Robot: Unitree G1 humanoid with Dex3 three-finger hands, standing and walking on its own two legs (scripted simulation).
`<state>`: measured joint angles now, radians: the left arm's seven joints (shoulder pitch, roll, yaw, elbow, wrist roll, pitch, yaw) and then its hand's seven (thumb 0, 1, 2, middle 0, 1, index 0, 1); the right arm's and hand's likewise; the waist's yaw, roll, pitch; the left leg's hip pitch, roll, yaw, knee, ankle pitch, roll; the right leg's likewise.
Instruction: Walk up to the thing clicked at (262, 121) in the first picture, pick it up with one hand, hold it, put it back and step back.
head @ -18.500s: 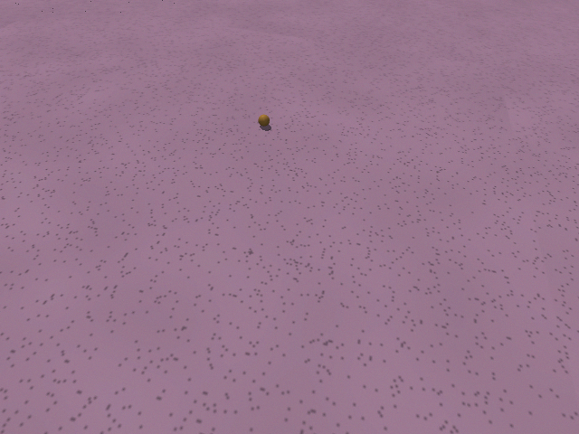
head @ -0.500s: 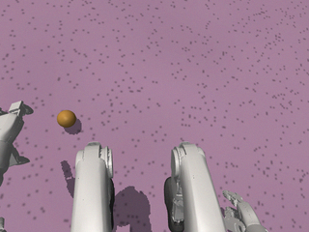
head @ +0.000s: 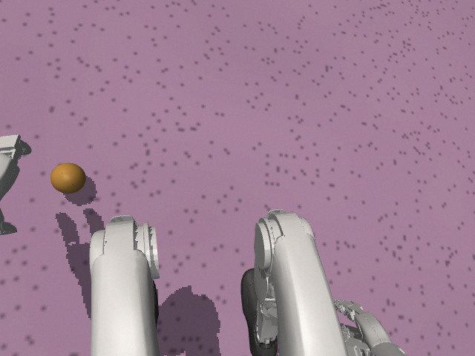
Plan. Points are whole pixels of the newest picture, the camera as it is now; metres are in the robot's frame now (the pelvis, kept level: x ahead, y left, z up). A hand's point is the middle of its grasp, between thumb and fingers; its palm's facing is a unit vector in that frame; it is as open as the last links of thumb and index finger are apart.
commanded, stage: rise first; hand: left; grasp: from above
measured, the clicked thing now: (68, 178) +0.44 +0.32 -0.31
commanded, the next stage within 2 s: approach in 0.52 s
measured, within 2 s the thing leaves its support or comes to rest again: neither
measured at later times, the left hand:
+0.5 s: hand (18, 187) +0.39 +0.36 -0.18, palm faces -0.43 -0.11 -0.89, open 14.2 cm
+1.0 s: hand (68, 169) +0.43 +0.29 -0.21, palm faces -0.35 -0.08 -0.93, open 14.1 cm
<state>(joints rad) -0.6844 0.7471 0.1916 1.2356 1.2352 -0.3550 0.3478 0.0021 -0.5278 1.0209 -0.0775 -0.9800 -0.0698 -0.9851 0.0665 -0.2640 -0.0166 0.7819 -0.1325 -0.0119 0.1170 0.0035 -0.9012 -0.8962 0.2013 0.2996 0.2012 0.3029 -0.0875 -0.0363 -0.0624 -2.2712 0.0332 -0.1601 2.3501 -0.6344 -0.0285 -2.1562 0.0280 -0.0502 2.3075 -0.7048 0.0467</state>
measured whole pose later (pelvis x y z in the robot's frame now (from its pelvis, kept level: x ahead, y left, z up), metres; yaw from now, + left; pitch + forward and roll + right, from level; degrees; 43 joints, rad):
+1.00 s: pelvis +0.01 +0.00 -0.03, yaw -2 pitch +32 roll -7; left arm -0.81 0.69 0.14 1.36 1.31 -0.26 0.55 0.00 -0.52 0.99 -0.08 -1.03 -0.09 -1.03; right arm 0.07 -0.25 0.02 0.79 -0.18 -0.05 0.14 0.00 -0.91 -0.89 0.20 0.30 0.20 0.30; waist -0.20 -0.06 -0.04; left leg -2.35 0.04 -0.18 2.45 -0.66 -0.04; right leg -2.24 0.05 -0.06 2.40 -0.72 0.05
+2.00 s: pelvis +0.01 +0.00 -0.05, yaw -5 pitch +28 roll -10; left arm -0.89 0.86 0.20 1.60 1.27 -0.23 0.55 0.00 -0.52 0.99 -0.07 -0.99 -0.07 -0.99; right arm 0.06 -0.26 0.16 0.77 -0.25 -0.13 0.20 0.00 -0.90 -0.90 0.20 0.30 0.20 0.30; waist -0.27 -0.08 0.07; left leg -2.38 0.04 -0.24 2.54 -0.68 -0.03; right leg -2.25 0.07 -0.10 2.44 -0.71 0.07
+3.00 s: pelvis +0.01 +0.01 -0.05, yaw -7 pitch +25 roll -12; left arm -0.87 0.94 0.19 1.70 1.28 -0.29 0.65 0.00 -0.48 0.96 -0.09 -1.00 -0.09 -1.00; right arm 0.03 -0.31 0.22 0.78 -0.31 -0.22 0.26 0.00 -0.90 -0.90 0.20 0.30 0.20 0.30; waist -0.28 -0.13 0.13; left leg -2.34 0.03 -0.29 2.58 -0.70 -0.04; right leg -2.20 0.09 -0.13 2.44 -0.71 0.07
